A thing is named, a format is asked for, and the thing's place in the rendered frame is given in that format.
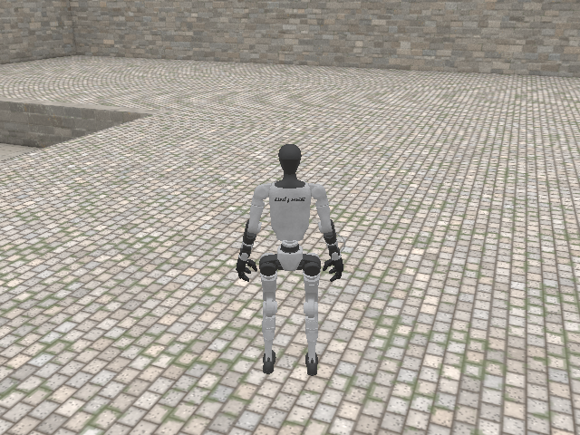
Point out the right robot forearm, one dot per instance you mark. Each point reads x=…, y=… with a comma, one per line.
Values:
x=332, y=244

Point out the left robot upper arm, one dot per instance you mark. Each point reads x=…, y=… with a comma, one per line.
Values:
x=257, y=205

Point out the robot right foot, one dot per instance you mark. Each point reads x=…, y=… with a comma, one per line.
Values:
x=311, y=367

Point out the right robot hand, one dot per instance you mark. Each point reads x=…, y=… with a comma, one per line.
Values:
x=338, y=268

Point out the right robot upper arm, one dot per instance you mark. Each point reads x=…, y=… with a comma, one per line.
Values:
x=322, y=205

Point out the left robot forearm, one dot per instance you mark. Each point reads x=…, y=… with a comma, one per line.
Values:
x=247, y=244

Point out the robot foot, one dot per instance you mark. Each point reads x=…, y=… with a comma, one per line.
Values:
x=311, y=367
x=268, y=366

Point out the left robot hand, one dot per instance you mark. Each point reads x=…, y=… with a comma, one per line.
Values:
x=241, y=268

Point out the robot left foot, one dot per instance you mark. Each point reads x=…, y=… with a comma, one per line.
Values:
x=268, y=366

